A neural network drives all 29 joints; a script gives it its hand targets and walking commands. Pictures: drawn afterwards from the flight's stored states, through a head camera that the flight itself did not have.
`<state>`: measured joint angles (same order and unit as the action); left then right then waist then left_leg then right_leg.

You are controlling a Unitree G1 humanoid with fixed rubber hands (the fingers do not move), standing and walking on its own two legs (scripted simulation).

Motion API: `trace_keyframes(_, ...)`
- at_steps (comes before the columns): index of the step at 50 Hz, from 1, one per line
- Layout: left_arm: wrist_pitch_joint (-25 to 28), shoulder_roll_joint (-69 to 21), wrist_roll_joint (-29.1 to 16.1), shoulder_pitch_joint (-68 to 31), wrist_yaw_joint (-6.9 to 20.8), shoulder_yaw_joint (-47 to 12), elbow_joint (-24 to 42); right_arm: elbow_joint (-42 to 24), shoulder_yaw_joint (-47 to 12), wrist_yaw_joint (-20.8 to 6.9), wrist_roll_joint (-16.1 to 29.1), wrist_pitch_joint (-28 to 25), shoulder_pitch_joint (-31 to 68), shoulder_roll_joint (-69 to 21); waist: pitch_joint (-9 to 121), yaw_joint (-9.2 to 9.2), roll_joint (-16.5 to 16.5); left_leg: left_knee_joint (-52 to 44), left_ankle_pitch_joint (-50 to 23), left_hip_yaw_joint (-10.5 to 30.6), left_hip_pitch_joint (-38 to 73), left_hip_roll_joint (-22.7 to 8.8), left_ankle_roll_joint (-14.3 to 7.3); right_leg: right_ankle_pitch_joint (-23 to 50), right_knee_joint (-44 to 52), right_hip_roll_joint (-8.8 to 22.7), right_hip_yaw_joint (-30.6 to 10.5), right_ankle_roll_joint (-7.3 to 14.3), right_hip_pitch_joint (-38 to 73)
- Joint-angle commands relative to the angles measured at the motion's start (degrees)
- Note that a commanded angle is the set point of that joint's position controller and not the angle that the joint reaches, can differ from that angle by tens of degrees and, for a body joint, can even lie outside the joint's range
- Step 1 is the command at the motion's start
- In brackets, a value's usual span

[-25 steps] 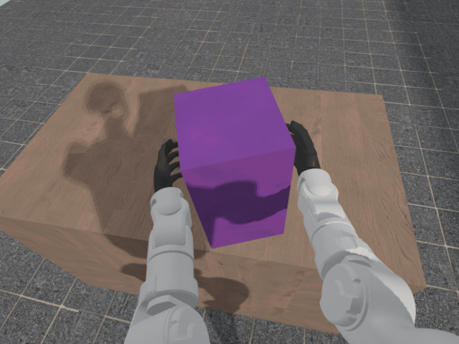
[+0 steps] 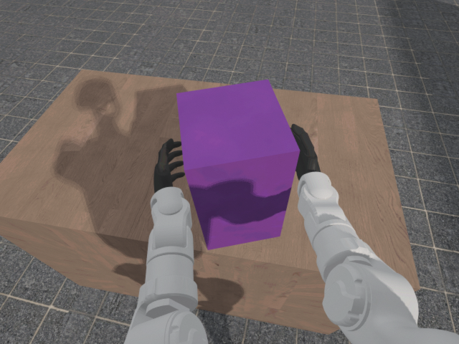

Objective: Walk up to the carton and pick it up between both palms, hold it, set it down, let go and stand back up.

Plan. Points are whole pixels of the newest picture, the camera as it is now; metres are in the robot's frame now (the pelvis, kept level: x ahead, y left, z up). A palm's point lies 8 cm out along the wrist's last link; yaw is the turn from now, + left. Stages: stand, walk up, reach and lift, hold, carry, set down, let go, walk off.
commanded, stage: reach and lift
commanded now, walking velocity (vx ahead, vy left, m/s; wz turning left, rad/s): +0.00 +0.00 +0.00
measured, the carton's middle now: (234, 173) +0.43 +0.06 +0.03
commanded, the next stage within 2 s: none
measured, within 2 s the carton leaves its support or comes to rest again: leaves its support in 0.74 s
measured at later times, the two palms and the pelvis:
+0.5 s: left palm (169, 185) +0.37 +0.17 +0.07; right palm (307, 170) +0.43 -0.08 +0.06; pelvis +0.00 +0.00 +0.00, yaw +0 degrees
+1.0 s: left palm (146, 187) +0.34 +0.19 +0.10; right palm (296, 158) +0.41 -0.05 +0.11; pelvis -0.01 +0.01 +0.00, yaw +3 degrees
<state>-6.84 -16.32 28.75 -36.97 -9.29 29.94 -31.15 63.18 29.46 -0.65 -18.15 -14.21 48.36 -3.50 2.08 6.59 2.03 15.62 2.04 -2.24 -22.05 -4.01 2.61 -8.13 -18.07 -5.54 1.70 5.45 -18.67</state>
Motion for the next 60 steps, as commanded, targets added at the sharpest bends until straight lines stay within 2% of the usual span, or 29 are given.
trace_keyframes(1, 1.3, -24.4, -0.2, -21.8, 3.8, -14.2, 1.1, -0.5, -13.9, -6.8, -2.6, -1.1, 25.3, -22.2, 29.9, 1.9, 0.9, 3.1, -10.8, -3.7, 16.7, 0.7, -3.8, 14.2, 1.5, 6.4, 1.6, -6.0, 7.6)
trace_keyframes(4, 1.3, -24.3, -0.3, -22.5, 3.7, -14.2, 1.0, -0.7, -13.9, -6.9, -2.7, -1.1, 25.6, -22.3, 30.6, 1.96, 1.1, 2.7, -9.8, -3.8, 16.3, 0.7, -4.0, 13.0, 1.7, 6.4, 1.5, -5.9, 7.6)
trace_keyframes(8, 1.3, -24.5, -0.5, -22.5, 3.8, -14.1, 0.4, -1.5, -14.8, -6.4, -2.4, -1.5, 26.3, -22.4, 30.2, 1.85, 1.8, 2.6, -9.4, -3.7, 15.5, 0.7, -4.1, 15.4, 1.4, 6.9, 1.1, -6.4, 9.0)
trace_keyframes(10, 1.2, -24.5, -0.5, -22.7, 4.0, -13.8, -0.4, -2.5, -15.7, -6.2, -2.1, -1.7, 27.6, -22.7, 29.9, 2.45, 2.3, 2.1, -7.9, -3.8, 13.8, 0.9, -4.4, 17.1, 1.0, 7.5, 0.5, -7.1, 10.4)
trace_keyframes(15, 1.7, -25.0, -1.4, -23.4, 3.7, -15.2, 0.1, -3.6, -18.0, -5.6, -1.0, -2.8, 28.9, -23.0, 32.8, 2.75, 1.8, 2.5, -9.1, -3.6, 13.9, 0.7, -4.1, 20.2, 0.2, 7.3, 0.8, -7.0, 11.3)
trace_keyframes(21, 1.5, -25.9, -3.2, -24.7, 3.8, -18.4, 0.8, -4.7, -21.7, -4.3, 1.5, -3.3, 30.1, -23.0, 34.7, 1.93, 1.5, 3.3, -10.4, -3.1, 14.4, 0.6, -3.8, 24.9, -0.4, 7.3, 0.6, -7.1, 12.7)
trace_keyframes(26, -0.1, -25.8, -4.7, -25.5, 3.9, -20.5, 1.7, -6.7, -25.4, -3.4, 4.3, -2.4, 31.5, -23.4, 36.3, 2.08, 1.7, 3.5, -10.3, -2.7, 15.0, 0.7, -3.9, 26.9, -0.6, 7.1, 0.7, -7.1, 14.1)
trace_keyframes(28, -0.8, -26.2, -5.7, -26.2, 4.0, -21.9, 3.1, -8.2, -27.3, -2.8, 5.7, -1.9, 32.4, -23.8, 38.1, 1.57, 2.0, 3.7, -10.7, -2.4, 15.5, 0.8, -3.8, 28.7, -0.9, 6.9, 0.6, -7.2, 15.3)
trace_keyframes(30, -1.6, -26.3, -6.4, -26.9, 4.0, -23.1, 4.8, -9.8, -29.1, -2.5, 7.3, -1.3, 33.3, -24.0, 39.5, 1.83, 1.9, 4.3, -11.7, -2.1, 16.2, 0.8, -3.7, 29.0, -1.2, 6.7, 0.7, -7.1, 15.5)
trace_keyframes(31, -1.8, -26.3, -7.3, -27.9, 4.0, -24.5, 6.1, -10.6, -30.0, -2.2, 8.1, -1.0, 33.2, -24.3, 40.9, 1.25, 1.6, 4.8, -13.1, -2.0, 17.1, 0.8, -3.4, 29.8, -1.3, 6.5, 0.9, -6.9, 15.9)
trace_keyframes(33, -2.9, -26.5, -8.3, -28.5, 3.8, -26.0, 7.3, -11.8, -31.5, -1.9, 9.8, 0.0, 33.6, -24.4, 40.8, 0.96, 1.2, 5.4, -13.5, -1.5, 18.4, 0.8, -3.2, 29.1, -1.1, 6.2, 1.0, -6.6, 15.1)
trace_keyframes(36, -4.7, -27.0, -10.0, -30.8, 3.7, -29.4, 10.2, -13.6, -33.2, -1.3, 12.3, 1.9, 34.1, -25.2, 41.2, -0.47, 0.3, 6.1, -14.2, -0.7, 20.6, 0.9, -2.8, 27.4, -0.8, 5.6, 1.2, -6.3, 14.4)
trace_keyframes(40, -6.8, -27.2, -12.6, -33.9, 3.4, -33.4, 12.9, -18.4, -36.6, -0.5, 16.0, 4.4, 36.9, -27.1, 42.5, -1.06, -0.2, 7.1, -14.1, 0.4, 21.5, 1.3, -2.6, 26.2, -0.9, 5.3, 0.9, -6.3, 15.1)
trace_keyframes(44, -8.6, -27.7, -14.5, -38.5, 2.8, -36.8, 15.6, -20.3, -37.2, -0.4, 18.0, 7.1, 38.8, -28.3, 42.2, -2.25, -1.4, 7.1, -11.9, 1.5, 23.4, 1.3, -2.2, 20.2, -0.4, 5.1, 0.9, -6.1, 13.0)
trace_keyframes(48, -11.1, -27.8, -15.4, -40.0, 2.8, -38.8, 14.8, -19.2, -34.9, -0.4, 18.2, 9.9, 38.4, -28.5, 38.7, -4.22, -3.3, 6.9, -8.9, 2.3, 26.3, 1.3, -1.7, 12.4, 1.3, 4.8, 1.2, -5.4, 9.6)
trace_keyframes(49, -11.6, -27.6, -15.4, -40.8, 2.9, -38.9, 14.8, -17.9, -33.6, -0.5, 17.8, 10.8, 37.7, -28.4, 37.0, -4.95, -3.5, 6.5, -7.6, 2.4, 26.9, 1.2, -1.5, 9.8, 1.8, 4.8, 1.3, -5.3, 8.5)
trace_keyframes(51, -12.7, -27.3, -15.1, -40.6, 3.2, -38.0, 13.2, -17.5, -32.1, -0.6, 17.3, 11.9, 38.1, -28.3, 34.9, -5.13, -3.6, 6.1, -6.1, 2.5, 27.6, 1.4, -1.6, 7.1, 2.5, 4.8, 1.5, -5.3, 7.8)
trace_keyframes(53, -14.0, -26.3, -14.7, -40.1, 4.1, -36.5, 11.8, -16.5, -30.8, -0.4, 17.0, 13.3, 37.3, -28.3, 31.5, -5.95, -3.1, 5.1, -3.6, 2.4, 26.7, 1.8, -2.0, 6.7, 2.8, 5.2, 1.2, -5.9, 9.4)
trace_keyframes(55, -15.0, -25.7, -14.3, -40.1, 4.9, -35.5, 11.1, -16.3, -30.1, -0.3, 17.0, 14.2, 37.8, -28.2, 29.4, -5.94, -3.2, 4.4, -2.4, 2.4, 26.0, 2.0, -2.1, 6.3, 2.7, 5.4, 1.3, -6.3, 10.4)
trace_keyframes(60, -16.0, -25.5, -14.0, -40.9, 5.7, -34.7, 13.2, -17.6, -30.3, -0.6, 18.2, 14.9, 38.6, -28.7, 29.7, -6.01, -4.4, 4.8, -5.8, 2.4, 27.9, 2.3, -1.6, 8.7, 2.1, 4.8, 1.8, -6.5, 11.8)
